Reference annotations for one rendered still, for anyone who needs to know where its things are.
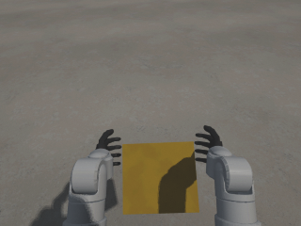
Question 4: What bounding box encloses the left robot forearm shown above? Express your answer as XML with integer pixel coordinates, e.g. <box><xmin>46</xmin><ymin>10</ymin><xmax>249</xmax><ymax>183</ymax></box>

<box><xmin>62</xmin><ymin>148</ymin><xmax>114</xmax><ymax>226</ymax></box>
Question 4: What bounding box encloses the carton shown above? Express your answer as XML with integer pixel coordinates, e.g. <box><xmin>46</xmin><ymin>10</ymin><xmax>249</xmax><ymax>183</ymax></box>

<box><xmin>122</xmin><ymin>141</ymin><xmax>199</xmax><ymax>215</ymax></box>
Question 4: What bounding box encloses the left robot hand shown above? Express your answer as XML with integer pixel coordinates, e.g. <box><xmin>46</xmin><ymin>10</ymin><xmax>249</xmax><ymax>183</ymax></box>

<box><xmin>96</xmin><ymin>129</ymin><xmax>121</xmax><ymax>166</ymax></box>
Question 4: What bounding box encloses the right robot forearm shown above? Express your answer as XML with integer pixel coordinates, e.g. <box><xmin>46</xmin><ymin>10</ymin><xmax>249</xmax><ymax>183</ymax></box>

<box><xmin>206</xmin><ymin>146</ymin><xmax>261</xmax><ymax>226</ymax></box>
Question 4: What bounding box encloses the right robot hand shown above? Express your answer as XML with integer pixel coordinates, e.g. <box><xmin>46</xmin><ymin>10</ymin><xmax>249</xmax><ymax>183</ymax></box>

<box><xmin>194</xmin><ymin>125</ymin><xmax>223</xmax><ymax>163</ymax></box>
